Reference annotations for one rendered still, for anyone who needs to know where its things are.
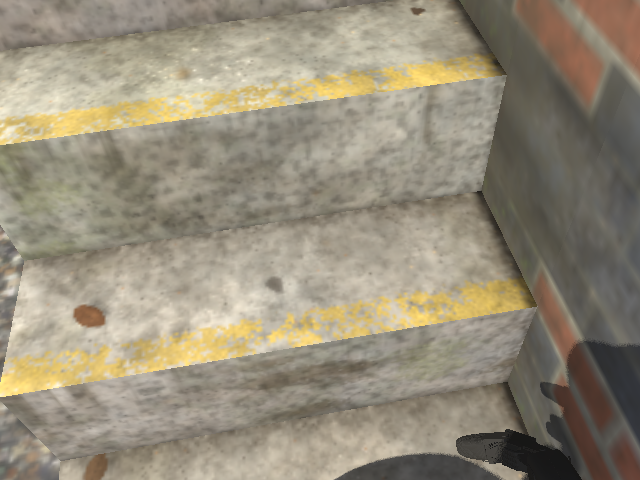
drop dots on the robot right hand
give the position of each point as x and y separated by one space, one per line
519 452

